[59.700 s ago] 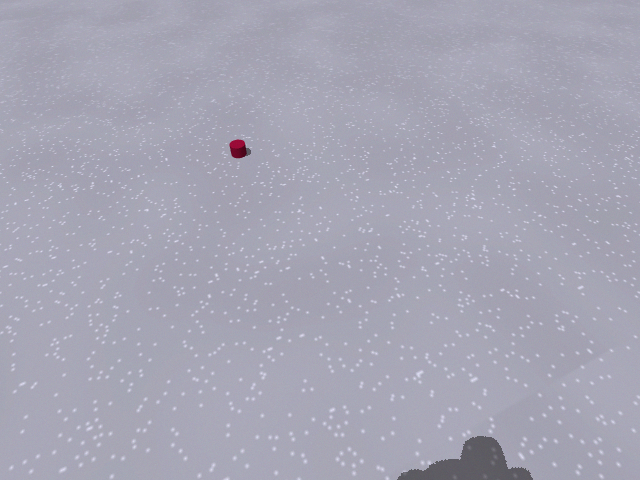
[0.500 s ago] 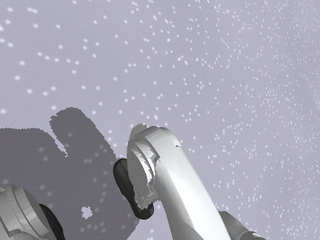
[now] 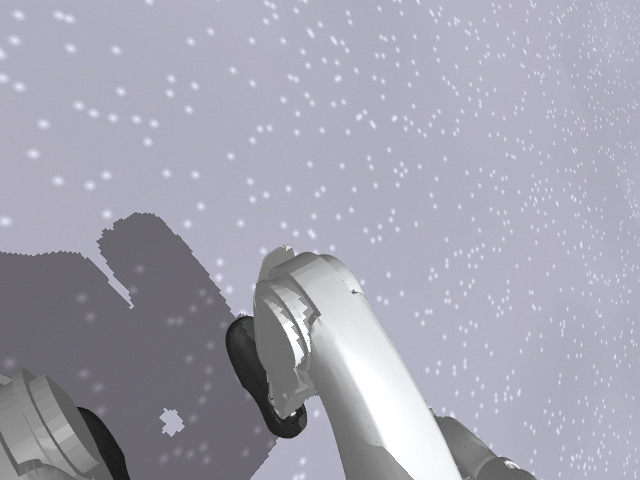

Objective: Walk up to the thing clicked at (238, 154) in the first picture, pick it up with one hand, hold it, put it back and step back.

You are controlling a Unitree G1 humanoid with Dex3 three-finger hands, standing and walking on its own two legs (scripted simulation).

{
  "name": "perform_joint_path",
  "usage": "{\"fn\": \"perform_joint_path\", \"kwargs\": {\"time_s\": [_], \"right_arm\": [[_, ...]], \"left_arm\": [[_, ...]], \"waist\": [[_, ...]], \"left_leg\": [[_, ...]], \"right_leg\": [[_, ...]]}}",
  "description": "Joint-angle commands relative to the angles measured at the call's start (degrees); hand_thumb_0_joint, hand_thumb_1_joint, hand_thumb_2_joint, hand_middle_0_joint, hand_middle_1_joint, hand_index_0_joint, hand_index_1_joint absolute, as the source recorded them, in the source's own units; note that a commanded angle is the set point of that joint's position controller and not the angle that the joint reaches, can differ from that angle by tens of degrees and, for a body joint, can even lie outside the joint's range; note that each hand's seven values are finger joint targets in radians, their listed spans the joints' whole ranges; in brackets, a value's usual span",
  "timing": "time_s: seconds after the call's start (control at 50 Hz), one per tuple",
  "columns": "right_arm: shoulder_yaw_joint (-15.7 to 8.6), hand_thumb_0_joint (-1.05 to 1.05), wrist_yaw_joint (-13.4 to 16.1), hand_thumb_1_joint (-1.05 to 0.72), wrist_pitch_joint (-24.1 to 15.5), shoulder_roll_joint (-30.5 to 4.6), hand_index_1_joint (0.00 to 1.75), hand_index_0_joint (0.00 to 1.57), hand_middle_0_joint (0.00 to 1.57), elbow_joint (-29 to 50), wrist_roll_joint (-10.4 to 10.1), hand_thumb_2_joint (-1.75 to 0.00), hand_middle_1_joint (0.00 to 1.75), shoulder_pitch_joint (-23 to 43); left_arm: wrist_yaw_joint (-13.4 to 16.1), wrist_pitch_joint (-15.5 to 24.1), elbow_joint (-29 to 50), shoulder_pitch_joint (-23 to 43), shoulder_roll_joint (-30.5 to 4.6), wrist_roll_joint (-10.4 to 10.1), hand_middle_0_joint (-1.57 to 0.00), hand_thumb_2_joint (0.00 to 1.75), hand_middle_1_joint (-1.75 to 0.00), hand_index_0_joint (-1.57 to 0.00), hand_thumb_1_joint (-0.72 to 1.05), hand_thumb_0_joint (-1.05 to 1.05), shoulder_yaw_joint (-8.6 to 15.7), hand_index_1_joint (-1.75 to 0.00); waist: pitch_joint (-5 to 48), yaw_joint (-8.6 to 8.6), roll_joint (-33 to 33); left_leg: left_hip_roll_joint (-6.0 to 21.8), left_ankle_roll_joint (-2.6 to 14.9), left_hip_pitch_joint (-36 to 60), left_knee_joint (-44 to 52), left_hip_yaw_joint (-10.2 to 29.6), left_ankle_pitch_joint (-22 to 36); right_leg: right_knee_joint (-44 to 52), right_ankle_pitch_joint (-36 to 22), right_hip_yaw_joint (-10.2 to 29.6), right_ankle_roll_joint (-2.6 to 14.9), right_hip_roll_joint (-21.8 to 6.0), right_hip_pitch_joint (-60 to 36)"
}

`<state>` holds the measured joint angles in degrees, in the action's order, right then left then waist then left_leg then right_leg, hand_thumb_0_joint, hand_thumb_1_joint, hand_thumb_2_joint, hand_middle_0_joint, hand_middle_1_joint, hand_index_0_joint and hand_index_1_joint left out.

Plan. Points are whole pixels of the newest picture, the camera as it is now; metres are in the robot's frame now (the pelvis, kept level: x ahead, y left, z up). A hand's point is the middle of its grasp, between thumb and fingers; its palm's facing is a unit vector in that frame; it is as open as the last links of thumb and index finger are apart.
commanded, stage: rest palm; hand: left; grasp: from above
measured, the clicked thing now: out of the picture +0.49 +0.40 -0.28
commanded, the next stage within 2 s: close in 0.64 s
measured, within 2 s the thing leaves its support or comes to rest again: neither
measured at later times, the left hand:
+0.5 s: hand out of the picture +0.47 +0.38 -0.24, palm faces -0.43 -0.16 -0.89, open 14.0 cm
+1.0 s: hand out of the picture +0.47 +0.38 -0.24, palm faces -0.43 -0.16 -0.89, open 13.8 cm
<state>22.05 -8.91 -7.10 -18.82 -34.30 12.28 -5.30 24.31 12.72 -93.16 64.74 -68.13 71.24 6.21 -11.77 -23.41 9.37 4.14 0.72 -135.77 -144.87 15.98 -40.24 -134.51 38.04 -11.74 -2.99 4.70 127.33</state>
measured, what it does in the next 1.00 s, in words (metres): stands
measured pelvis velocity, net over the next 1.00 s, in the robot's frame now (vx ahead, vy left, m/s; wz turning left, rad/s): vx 0.00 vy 0.00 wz -0.01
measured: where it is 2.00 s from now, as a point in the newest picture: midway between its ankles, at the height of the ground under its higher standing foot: (202, 444)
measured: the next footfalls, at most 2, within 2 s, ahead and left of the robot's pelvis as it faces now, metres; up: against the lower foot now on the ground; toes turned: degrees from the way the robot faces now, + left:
none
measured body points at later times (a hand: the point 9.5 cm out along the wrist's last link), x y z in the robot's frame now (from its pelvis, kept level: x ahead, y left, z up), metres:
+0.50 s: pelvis +0.00 +0.00 +0.00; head +0.29 +0.14 +0.31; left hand +0.49 +0.38 -0.19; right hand +0.05 -0.25 -0.06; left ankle +0.06 +0.13 -0.28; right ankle +0.12 -0.11 -0.28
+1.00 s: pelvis +0.00 +0.00 +0.00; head +0.29 +0.14 +0.31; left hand +0.49 +0.39 -0.19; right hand +0.06 -0.25 -0.06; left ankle +0.06 +0.13 -0.28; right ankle +0.12 -0.11 -0.28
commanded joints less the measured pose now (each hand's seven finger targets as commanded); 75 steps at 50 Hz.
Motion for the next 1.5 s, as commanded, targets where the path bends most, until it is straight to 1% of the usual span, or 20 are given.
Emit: {"fn": "perform_joint_path", "kwargs": {"time_s": [0.0,0.08,0.18,0.36,0.46,0.5,0.56,0.6,0.62,0.74,0.8,0.86,0.92,0.96,1.02,1.16,1.26,1.32,1.36,1.48], "right_arm": [[-4.88,0.00,0.88,-0.91,0.67,-19.11,0.30,0.20,0.20,-1.28,0.28,-0.91,0.30,-11.21],[-5.28,0.00,1.07,-0.91,0.61,-19.79,0.30,0.20,0.20,-1.05,0.51,-0.91,0.30,-10.79],[-5.14,0.00,1.10,-0.91,0.23,-19.56,0.30,0.20,0.20,-1.14,0.26,-0.91,0.30,-10.49],[-4.70,0.00,1.07,-0.91,-0.03,-19.12,0.30,0.20,0.20,-1.81,0.39,-0.91,0.30,-11.48],[-5.23,0.00,1.21,-0.91,0.03,-19.77,0.30,0.20,0.20,-1.33,0.42,-0.91,0.30,-10.57],[-4.84,0.00,1.04,-0.91,0.28,-19.68,0.30,0.20,0.20,-1.58,0.55,-0.91,0.30,-11.25],[-4.54,0.00,0.96,-0.91,0.25,-19.14,0.30,0.20,0.20,-1.37,0.47,-0.91,0.30,-10.57],[-4.49,0.00,1.08,-0.91,0.19,-19.77,0.30,0.20,0.20,-1.09,0.52,-0.91,0.30,-10.96],[-4.73,0.00,1.09,-0.91,0.25,-19.70,0.30,0.20,0.20,-1.09,0.43,-0.91,0.30,-10.32],[-4.93,0.00,1.02,-0.90,0.09,-19.72,0.30,0.20,0.20,-1.39,0.87,-0.90,0.30,-10.68],[-5.41,0.00,1.22,-0.90,0.09,-20.78,0.30,0.20,0.20,-1.48,0.63,-0.90,0.30,-10.67],[-5.21,0.00,1.19,-0.90,0.24,-20.34,0.30,0.20,0.20,-1.78,0.69,-0.90,0.30,-11.17],[-4.36,0.00,1.28,-0.90,0.47,-19.89,0.30,0.20,0.20,-1.42,0.62,-0.90,0.30,-10.52],[-4.32,0.00,1.43,-0.90,0.56,-20.14,0.30,0.20,0.20,-1.31,0.58,-0.90,0.30,-10.28],[-4.09,0.00,1.50,-0.90,0.74,-19.82,0.30,0.20,0.20,-0.92,0.76,-0.90,0.30,-10.04],[-3.68,0.00,1.55,-0.90,0.68,-19.62,0.30,0.20,0.20,-1.34,0.80,-0.90,0.30,-10.25],[-4.45,0.00,1.84,-0.90,0.61,-20.40,0.30,0.20,0.20,-0.82,0.92,-0.90,0.30,-9.69],[-4.31,0.00,1.86,-0.90,0.43,-20.36,0.30,0.20,0.20,-0.64,0.74,-0.90,0.30,-9.70],[-4.50,0.00,1.77,-0.90,0.14,-20.43,0.30,0.20,0.20,-0.76,0.77,-0.90,0.30,-10.33],[-4.27,0.00,1.68,-0.90,0.04,-19.82,0.30,0.20,0.20,-1.15,0.62,-0.90,0.30,-10.38]], "left_arm": [[2.48,0.51,7.40,12.70,-15.63,-0.72,-0.06,1.00,-1.03,-0.05,-0.57,0.00,1.21,-1.04],[3.38,1.02,8.02,13.43,-17.09,-0.40,-0.06,0.99,-1.03,-0.05,-0.56,0.00,1.55,-1.04],[3.74,0.68,5.90,12.84,-14.62,-0.58,-0.07,1.00,-1.02,-0.05,-0.56,0.00,0.40,-1.03],[3.78,-0.13,6.19,13.44,-15.41,-0.71,-0.08,1.01,-1.05,-0.07,-0.53,0.00,0.75,-1.05],[3.23,-0.34,6.61,13.22,-16.29,-0.85,-0.07,0.99,-1.05,-0.07,-0.53,0.00,0.88,-1.05],[3.28,0.03,7.99,13.75,-15.71,-0.89,-0.07,0.99,-1.05,-0.06,-0.53,0.00,0.79,-1.05],[3.16,0.05,5.55,12.17,-14.49,-0.75,-0.07,1.01,-1.06,-0.07,-0.53,0.00,0.27,-1.07],[3.31,0.34,7.98,13.66,-16.31,-0.27,-0.08,1.05,-1.07,-0.07,-0.52,0.00,1.10,-1.08],[3.37,0.38,8.07,13.37,-16.56,-0.22,-0.08,1.03,-1.06,-0.07,-0.53,0.00,1.22,-1.07],[3.90,0.34,5.90,12.84,-14.82,-0.76,-0.07,0.95,-1.06,-0.08,-0.50,0.00,0.45,-1.05],[3.86,0.59,8.68,14.87,-16.58,-0.56,-0.07,0.93,-1.08,-0.08,-0.48,0.00,0.83,-1.05],[3.31,0.18,7.41,14.05,-16.11,-0.38,-0.07,0.94,-1.06,-0.08,-0.48,0.00,0.54,-1.05],[2.95,0.15,4.69,12.38,-15.35,-0.64,-0.07,0.93,-1.07,-0.09,-0.48,0.00,0.31,-1.05],[2.68,0.55,7.03,13.65,-17.05,-0.63,-0.07,0.92,-1.08,-0.09,-0.47,0.00,0.83,-1.05],[2.79,0.68,5.90,12.87,-16.87,-0.83,-0.07,0.92,-1.07,-0.09,-0.46,0.00,0.78,-1.05],[3.07,1.09,6.97,12.62,-16.66,-0.81,-0.08,0.92,-1.05,-0.10,-0.46,0.00,0.64,-1.04],[3.83,1.03,6.26,13.24,-17.12,-0.45,-0.09,0.90,-1.05,-0.11,-0.44,0.00,0.52,-1.03],[3.93,0.89,8.18,14.43,-18.04,-0.66,-0.10,0.90,-1.04,-0.12,-0.42,0.00,0.94,-1.02],[3.87,0.47,5.70,12.57,-15.89,-1.02,-0.10,0.90,-1.03,-0.12,-0.42,0.00,0.05,-1.01],[3.45,-0.06,5.78,12.59,-16.63,-1.04,-0.14,0.86,-1.02,-0.17,-0.37,0.00,0.47,-0.99]], "waist": [[37.23,-2.76,-34.51],[37.92,-2.08,-35.72],[35.16,-3.05,-33.38],[37.15,-3.09,-34.54],[37.44,-2.28,-35.27],[37.95,-2.98,-36.41],[34.53,-3.07,-34.92],[35.76,-2.97,-35.45],[36.39,-2.22,-35.91],[36.36,-3.27,-34.82],[36.24,-2.89,-36.24],[37.63,-3.11,-36.37],[34.83,-3.40,-34.43],[35.76,-3.06,-35.89],[36.02,-2.73,-34.07],[36.11,-3.06,-34.94],[35.13,-2.76,-35.31],[37.12,-2.53,-35.13],[35.19,-3.44,-33.88],[35.69,-2.88,-34.06]], "left_leg": [[1.96,-0.20,31.11,12.97,-4.32,16.30],[2.03,-0.32,31.51,13.72,-4.21,14.36],[2.06,-0.19,30.09,13.40,-3.82,12.82],[2.02,-0.07,30.22,12.72,-4.53,16.24],[2.12,-0.37,31.45,13.50,-4.01,14.34],[2.27,-0.73,32.81,13.67,-3.43,16.79],[2.12,-0.58,30.69,13.41,-3.61,14.99],[2.00,-0.61,31.46,13.44,-3.75,15.37],[2.12,-0.73,31.80,13.62,-3.73,14.93],[2.04,-0.14,30.81,12.91,-4.32,15.29],[2.06,-0.61,31.40,13.63,-3.77,14.75],[2.29,-0.63,33.00,13.43,-3.71,16.72],[2.21,-0.69,31.26,13.53,-3.35,15.71],[2.33,-0.67,32.36,13.44,-3.47,16.23],[2.05,-0.21,30.13,13.16,-3.97,14.57],[2.32,-0.56,32.33,12.80,-3.63,17.86],[1.98,-0.30,30.17,13.48,-4.12,13.07],[2.12,-0.23,30.99,13.13,-3.95,13.65],[1.93,-0.09,29.94,13.35,-4.07,13.26],[2.06,-0.11,30.06,12.96,-4.07,14.99]], "right_leg": [[11.42,-16.44,-4.81,3.67,1.86,-20.49],[11.31,-15.24,-4.93,3.72,1.98,-20.92],[11.29,-14.12,-5.08,3.58,1.81,-18.00],[11.27,-17.46,-4.61,3.23,1.80,-21.05],[11.32,-14.99,-5.03,3.63,1.98,-19.67],[10.83,-16.71,-5.31,3.56,1.67,-20.14],[10.92,-15.05,-5.21,3.78,1.77,-18.16],[11.08,-15.38,-5.11,3.89,1.65,-18.98],[10.91,-14.94,-5.03,3.94,1.66,-18.62],[11.59,-16.48,-4.83,3.36,2.04,-20.88],[11.07,-15.41,-5.13,3.79,1.60,-18.88],[11.01,-16.42,-5.08,3.64,1.80,-19.60],[11.25,-15.27,-5.50,3.78,1.67,-18.29],[11.29,-15.74,-5.16,3.63,1.49,-18.77],[11.51,-15.38,-5.15,3.66,1.80,-20.34],[11.17,-16.85,-5.10,3.63,1.69,-19.49],[11.41,-14.39,-5.05,3.77,1.90,-19.88],[11.31,-14.86,-4.91,3.66,1.83,-20.03],[11.54,-14.61,-4.84,3.51,1.86,-20.09],[11.36,-16.08,-4.76,3.34,1.86,-20.76]]}}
